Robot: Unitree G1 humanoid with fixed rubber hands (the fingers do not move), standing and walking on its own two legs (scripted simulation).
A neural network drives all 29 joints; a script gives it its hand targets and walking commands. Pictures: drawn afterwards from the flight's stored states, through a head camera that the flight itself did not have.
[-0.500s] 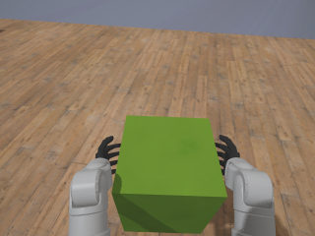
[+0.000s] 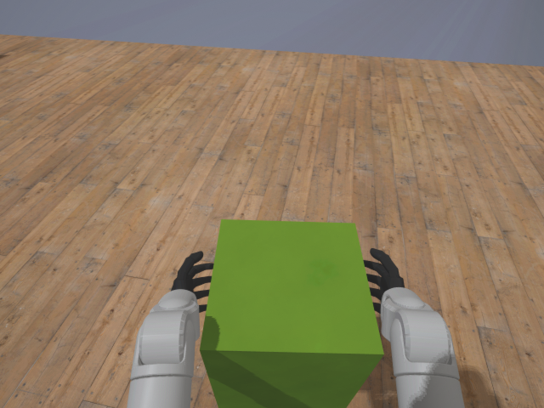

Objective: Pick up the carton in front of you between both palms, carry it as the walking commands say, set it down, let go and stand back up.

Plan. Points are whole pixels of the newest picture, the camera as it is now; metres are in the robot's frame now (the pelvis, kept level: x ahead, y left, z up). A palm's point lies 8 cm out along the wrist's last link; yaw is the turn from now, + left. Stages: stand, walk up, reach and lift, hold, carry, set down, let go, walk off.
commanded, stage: carry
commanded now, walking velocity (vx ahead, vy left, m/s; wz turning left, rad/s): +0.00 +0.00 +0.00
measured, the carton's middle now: (284, 318) +0.28 +0.00 -0.02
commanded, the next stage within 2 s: hold in 0.50 s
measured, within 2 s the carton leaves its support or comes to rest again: neither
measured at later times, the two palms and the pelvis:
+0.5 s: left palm (186, 304) +0.26 +0.15 +0.04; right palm (390, 302) +0.27 -0.15 +0.04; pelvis -0.02 +0.00 +0.00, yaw +0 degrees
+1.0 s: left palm (198, 308) +0.26 +0.13 +0.05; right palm (413, 330) +0.22 -0.17 +0.05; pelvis -0.05 +0.01 +0.01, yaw -7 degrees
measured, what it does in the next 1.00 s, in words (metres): stands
